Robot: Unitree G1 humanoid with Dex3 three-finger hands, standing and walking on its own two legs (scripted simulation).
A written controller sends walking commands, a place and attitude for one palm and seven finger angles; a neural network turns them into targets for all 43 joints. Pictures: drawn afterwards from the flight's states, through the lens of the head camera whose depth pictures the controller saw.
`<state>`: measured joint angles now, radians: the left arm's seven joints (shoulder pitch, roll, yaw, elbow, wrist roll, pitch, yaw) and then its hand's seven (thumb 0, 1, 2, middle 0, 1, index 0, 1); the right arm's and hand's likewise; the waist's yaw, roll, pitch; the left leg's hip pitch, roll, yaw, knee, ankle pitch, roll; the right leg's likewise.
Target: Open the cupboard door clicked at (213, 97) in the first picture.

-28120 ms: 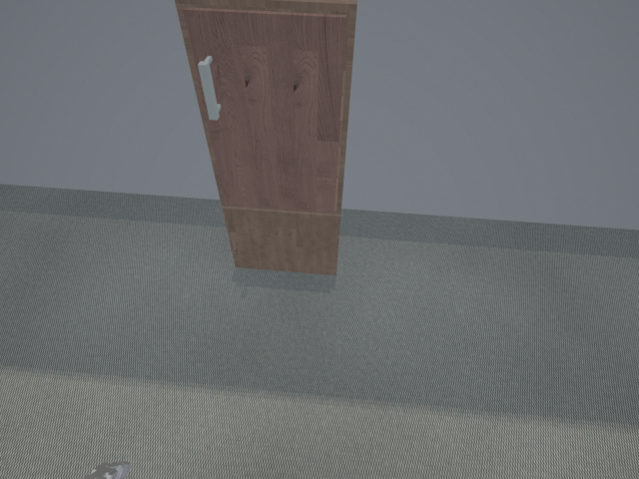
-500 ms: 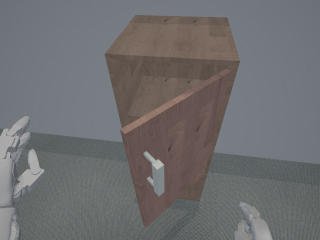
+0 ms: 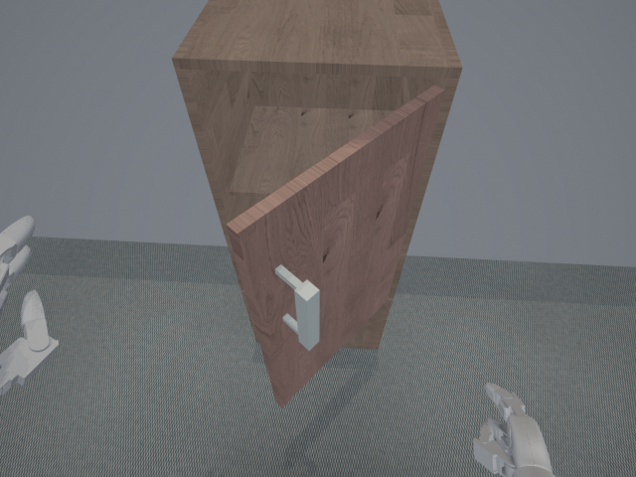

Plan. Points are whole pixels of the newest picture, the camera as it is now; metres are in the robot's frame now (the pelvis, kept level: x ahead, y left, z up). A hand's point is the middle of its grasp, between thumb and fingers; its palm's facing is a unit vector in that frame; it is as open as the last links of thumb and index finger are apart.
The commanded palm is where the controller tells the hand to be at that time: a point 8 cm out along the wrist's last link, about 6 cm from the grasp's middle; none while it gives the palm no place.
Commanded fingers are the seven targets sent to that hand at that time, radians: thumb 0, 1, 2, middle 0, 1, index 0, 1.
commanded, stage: step back with the hand held close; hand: left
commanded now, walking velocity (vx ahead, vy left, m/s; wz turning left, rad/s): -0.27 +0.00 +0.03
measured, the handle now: (297, 308) +0.32 +0.05 +0.02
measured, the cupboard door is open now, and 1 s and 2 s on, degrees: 49 49 49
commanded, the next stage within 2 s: stop stepping back and stand still in 0.88 s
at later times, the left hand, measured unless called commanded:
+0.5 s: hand out of the picture +0.12 +0.28 +0.16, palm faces +0.46 -0.76 -0.46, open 7.4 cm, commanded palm +0.04 +0.32 +0.18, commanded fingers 0.00 0.90 0.90 -0.20 -0.30 -0.20 -0.30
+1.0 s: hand out of the picture +0.03 +0.25 +0.17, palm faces +0.32 -0.81 -0.50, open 7.4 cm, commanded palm -0.04 +0.29 +0.18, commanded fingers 0.00 0.90 0.90 -0.20 -0.30 -0.20 -0.30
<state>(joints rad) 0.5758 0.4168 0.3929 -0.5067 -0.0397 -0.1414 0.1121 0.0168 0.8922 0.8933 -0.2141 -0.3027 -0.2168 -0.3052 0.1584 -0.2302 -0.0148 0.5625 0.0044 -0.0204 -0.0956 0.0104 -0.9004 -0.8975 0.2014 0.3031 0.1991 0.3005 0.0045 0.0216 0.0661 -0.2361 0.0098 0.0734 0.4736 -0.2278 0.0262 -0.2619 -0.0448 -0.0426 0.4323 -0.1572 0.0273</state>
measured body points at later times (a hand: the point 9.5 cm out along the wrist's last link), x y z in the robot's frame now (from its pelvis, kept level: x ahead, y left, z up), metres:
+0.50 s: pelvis -0.09 +0.01 -0.02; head -0.06 +0.04 +0.43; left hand +0.08 +0.31 +0.19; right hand +0.08 -0.23 -0.09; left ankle +0.02 +0.10 -0.74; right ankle +0.00 -0.13 -0.72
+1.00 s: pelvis -0.19 -0.01 +0.00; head -0.15 +0.03 +0.45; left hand +0.01 +0.29 +0.19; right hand +0.02 -0.24 -0.05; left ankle -0.07 +0.08 -0.74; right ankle -0.22 -0.13 -0.69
